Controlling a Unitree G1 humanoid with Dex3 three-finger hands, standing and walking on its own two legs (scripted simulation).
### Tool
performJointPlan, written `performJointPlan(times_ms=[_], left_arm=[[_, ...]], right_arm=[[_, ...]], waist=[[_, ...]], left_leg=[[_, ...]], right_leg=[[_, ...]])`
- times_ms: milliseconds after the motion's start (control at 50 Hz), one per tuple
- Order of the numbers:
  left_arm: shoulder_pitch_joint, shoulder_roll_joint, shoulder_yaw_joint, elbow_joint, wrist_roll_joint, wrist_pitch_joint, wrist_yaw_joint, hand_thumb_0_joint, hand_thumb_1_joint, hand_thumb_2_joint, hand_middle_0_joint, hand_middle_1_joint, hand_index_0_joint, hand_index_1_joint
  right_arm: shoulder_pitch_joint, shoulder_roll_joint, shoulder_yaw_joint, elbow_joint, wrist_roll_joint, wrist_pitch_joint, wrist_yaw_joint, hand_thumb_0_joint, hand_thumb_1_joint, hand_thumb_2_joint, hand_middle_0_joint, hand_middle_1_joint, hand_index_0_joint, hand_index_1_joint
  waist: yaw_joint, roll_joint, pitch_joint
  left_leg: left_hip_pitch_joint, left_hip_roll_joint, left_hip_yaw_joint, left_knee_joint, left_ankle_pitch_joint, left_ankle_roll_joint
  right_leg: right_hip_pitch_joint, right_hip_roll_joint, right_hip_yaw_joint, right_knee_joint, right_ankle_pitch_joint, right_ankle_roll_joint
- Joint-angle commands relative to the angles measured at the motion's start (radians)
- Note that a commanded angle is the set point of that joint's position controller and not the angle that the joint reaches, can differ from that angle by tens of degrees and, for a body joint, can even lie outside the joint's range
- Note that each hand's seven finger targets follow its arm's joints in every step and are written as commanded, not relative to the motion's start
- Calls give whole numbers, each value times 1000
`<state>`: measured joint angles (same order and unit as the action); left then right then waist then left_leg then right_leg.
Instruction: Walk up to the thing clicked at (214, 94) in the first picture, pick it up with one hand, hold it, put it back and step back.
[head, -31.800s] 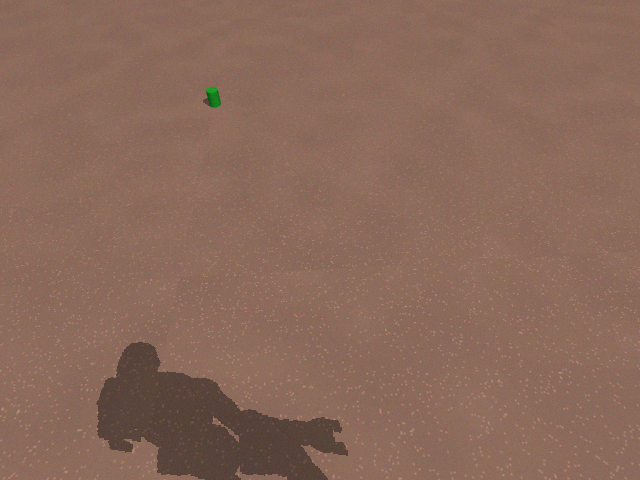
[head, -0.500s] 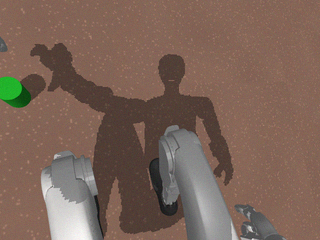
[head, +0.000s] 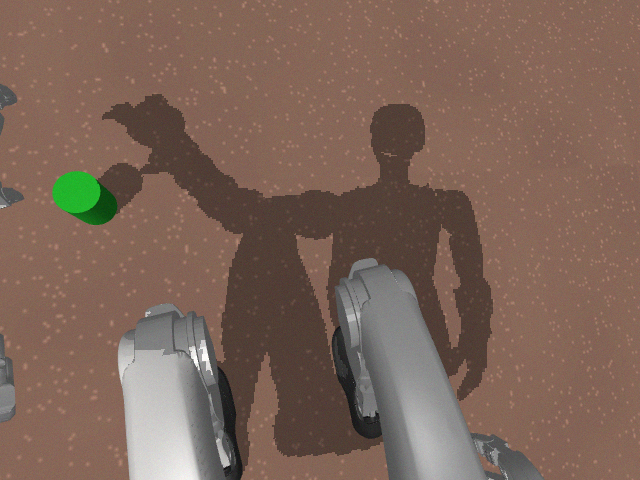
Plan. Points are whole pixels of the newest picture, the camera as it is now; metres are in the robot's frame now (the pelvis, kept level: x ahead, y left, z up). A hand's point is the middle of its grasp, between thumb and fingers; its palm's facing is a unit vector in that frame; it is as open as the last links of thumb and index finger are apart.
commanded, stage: home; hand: left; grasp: from above
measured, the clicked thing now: (87, 199) +0.51 +0.29 -0.33
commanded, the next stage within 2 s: none
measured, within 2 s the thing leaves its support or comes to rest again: neither
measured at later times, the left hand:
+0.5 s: hand out of the picture +0.30 +0.24 +0.09, palm faces -0.12 -0.82 -0.55, open 7.5 cm
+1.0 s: hand out of the picture +0.22 +0.19 +0.28, palm faces +0.20 -0.96 -0.20, open 7.4 cm
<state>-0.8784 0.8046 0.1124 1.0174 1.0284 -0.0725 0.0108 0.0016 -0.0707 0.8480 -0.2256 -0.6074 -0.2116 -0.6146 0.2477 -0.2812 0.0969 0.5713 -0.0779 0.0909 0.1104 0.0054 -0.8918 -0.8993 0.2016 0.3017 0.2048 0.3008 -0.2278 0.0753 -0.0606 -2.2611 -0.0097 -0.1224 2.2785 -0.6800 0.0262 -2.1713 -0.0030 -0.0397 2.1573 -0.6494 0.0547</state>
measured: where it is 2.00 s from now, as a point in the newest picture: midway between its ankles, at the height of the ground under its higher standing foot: (294, 423)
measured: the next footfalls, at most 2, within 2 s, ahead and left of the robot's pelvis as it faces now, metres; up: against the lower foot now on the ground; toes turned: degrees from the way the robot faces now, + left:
none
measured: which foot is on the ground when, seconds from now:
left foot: down 0.00-1.00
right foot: down 0.00-1.00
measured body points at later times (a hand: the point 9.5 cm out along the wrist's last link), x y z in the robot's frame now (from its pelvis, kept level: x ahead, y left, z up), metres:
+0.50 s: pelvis +0.01 -0.01 +0.19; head +0.14 +0.03 +0.62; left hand +0.30 +0.28 +0.12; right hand +0.24 -0.24 +0.10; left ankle +0.07 +0.11 -0.34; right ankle +0.11 -0.15 -0.34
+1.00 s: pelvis +0.07 -0.01 +0.33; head +0.10 +0.00 +0.78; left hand +0.21 +0.24 +0.30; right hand +0.25 -0.24 +0.26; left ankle +0.07 +0.11 -0.34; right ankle +0.11 -0.15 -0.34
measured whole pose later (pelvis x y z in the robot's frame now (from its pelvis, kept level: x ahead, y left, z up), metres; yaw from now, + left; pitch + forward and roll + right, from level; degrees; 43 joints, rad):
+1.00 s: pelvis +0.07 -0.01 +0.33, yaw +8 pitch +12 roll -3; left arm 0.46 0.22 0.05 -0.10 -0.08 0.46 0.06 0.01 0.90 0.90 -0.20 -0.30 -0.20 -0.30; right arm 0.31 -0.22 0.04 0.53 0.03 -0.17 -0.18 0.02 -0.90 -0.90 0.20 0.30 0.20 0.30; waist -0.07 0.06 -0.19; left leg -0.79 0.04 -0.07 1.07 -0.50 -0.02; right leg -0.74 0.00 -0.05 0.99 -0.46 0.02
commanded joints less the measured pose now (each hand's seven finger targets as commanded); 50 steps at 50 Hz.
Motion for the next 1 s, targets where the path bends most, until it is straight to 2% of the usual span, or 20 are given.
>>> performJointPlan(times_ms=[0,20,60,80,100,120,180,200,260,400,440,500,560,620,700,760,780,820,900,980], left_arm=[[-92,265,122,-505,-219,11,-41,0,543,764,-177,-274,-176,-275],[-41,250,141,-517,-256,22,-40,0,623,784,-180,-275,-179,-275],[31,131,96,-569,-326,32,-31,0,783,843,-190,-284,-190,-284],[57,106,95,-588,-351,39,-24,0,863,890,-198,-296,-198,-296],[92,88,90,-583,-368,51,-19,0,890,894,-199,-297,-199,-297],[121,26,44,-609,-391,59,-19,0,897,898,-200,-298,-199,-298],[208,-26,24,-659,-458,95,-7,0,898,899,-200,-298,-199,-298],[204,-38,8,-727,-482,109,-5,0,898,898,-200,-298,-199,-298],[329,-118,-33,-747,-560,160,8,0,898,899,-200,-297,-199,-298],[492,-191,-4,-839,-716,250,64,0,901,903,-201,-300,-200,-301],[608,-244,-12,-831,-763,270,73,0,900,901,-200,-299,-200,-299],[721,-267,1,-876,-850,304,81,0,900,899,-200,-298,-200,-298],[775,-305,0,-972,-918,340,82,0,900,900,-200,-298,-200,-299],[907,-349,0,-1007,-966,376,90,0,900,900,-200,-299,-200,-299],[978,-403,7,-1084,-1034,410,86,0,900,900,-200,-299,-200,-299],[1081,-436,9,-1127,-1066,435,80,0,900,900,-200,-299,-200,-299],[1115,-431,23,-1153,-1076,443,79,0,900,900,-200,-300,-200,-300],[1170,-453,7,-1205,-1093,459,72,0,900,900,-200,-300,-200,-299],[1299,-477,-3,-1286,-1105,491,62,0,900,900,-200,-300,-200,-300],[1358,-488,-15,-1318,-1092,504,44,0,900,900,-200,-299,-200,-299]], right_arm=[[160,-267,-141,-58,41,20,-39,0,-899,-900,200,300,200,300],[146,-260,-145,-59,48,22,-45,0,-899,-900,200,300,200,300],[122,-223,-152,-55,57,15,-56,0,-900,-900,200,300,200,300],[109,-217,-159,-53,64,11,-60,0,-899,-900,200,300,200,300],[95,-220,-169,-48,67,7,-64,0,-899,-900,200,300,200,300],[82,-213,-175,-51,68,1,-66,0,-899,-900,200,300,200,300],[52,-205,-185,-58,78,-25,-74,0,-899,-900,200,300,200,300],[45,-202,-185,-67,82,-35,-80,0,-899,-900,200,300,200,300],[3,-183,-183,-78,95,-66,-100,0,-899,-900,200,300,200,300],[-78,-138,-156,-90,118,-143,-149,0,-899,-900,200,300,200,300],[-89,-121,-148,-102,121,-160,-159,0,-899,-900,200,300,200,300],[-105,-102,-136,-123,122,-183,-171,0,-899,-900,200,300,200,300],[-104,-94,-133,-138,125,-202,-187,0,-899,-900,200,300,200,300],[-79,-75,-120,-139,125,-222,-209,0,-900,-900,200,300,200,300],[-56,-63,-104,-144,124,-250,-245,0,-900,-900,200,300,200,300],[-33,-56,-100,-152,121,-271,-268,0,-900,-900,200,300,200,300],[-26,-58,-100,-162,120,-277,-275,0,-900,-900,200,300,200,300],[-17,-53,-100,-172,117,-288,-285,0,-900,-900,200,300,200,300],[-7,-44,-98,-192,113,-312,-303,0,-900,-900,200,300,200,300],[-9,-46,-104,-203,105,-332,-310,0,-900,-900,200,300,200,300]], waist=[[86,269,-930],[85,216,-895],[78,157,-825],[80,156,-799],[88,154,-762],[78,163,-732],[102,175,-696],[108,187,-722],[105,154,-672],[117,101,-574],[120,51,-514],[133,32,-477],[134,52,-492],[133,18,-466],[140,16,-394],[143,15,-349],[157,6,-342],[158,14,-318],[172,-5,-263],[172,-22,-192]], left_leg=[[755,-6,39,-376,338,-13],[739,-9,32,-388,322,-6],[731,-4,24,-438,267,2],[758,-2,6,-474,237,1],[791,4,-1,-504,205,-1],[803,8,3,-535,174,-3],[875,22,-2,-632,96,-8],[909,24,-1,-667,73,-9],[987,30,3,-750,58,-12],[1103,20,13,-877,106,-14],[1111,15,20,-918,110,-10],[1156,9,32,-996,101,-5],[1278,13,32,-1072,132,-11],[1330,10,43,-1116,218,-11],[1411,14,39,-1204,241,-12],[1480,18,37,-1271,279,-16],[1495,13,44,-1288,284,-14],[1539,10,63,-1322,313,-14],[1579,1,78,-1365,360,-11],[1608,5,78,-1408,364,-12]], right_leg=[[480,21,-72,-261,278,-105],[492,20,-69,-284,276,-103],[504,20,-63,-336,243,-95],[496,17,-59,-356,218,-94],[479,15,-58,-380,188,-95],[492,14,-57,-408,168,-96],[547,13,-53,-466,129,-88],[580,13,-52,-490,124,-85],[658,13,-48,-572,125,-75],[850,7,-17,-735,151,-74],[918,8,-4,-799,147,-74],[1054,7,17,-904,136,-71],[1137,10,18,-979,166,-69],[1243,14,17,-1046,236,-68],[1326,14,13,-1132,261,-65],[1391,17,3,-1192,292,-63],[1423,17,3,-1218,295,-62],[1468,19,-2,-1266,319,-61],[1533,22,-10,-1333,356,-58],[1536,28,-26,-1360,347,-58]])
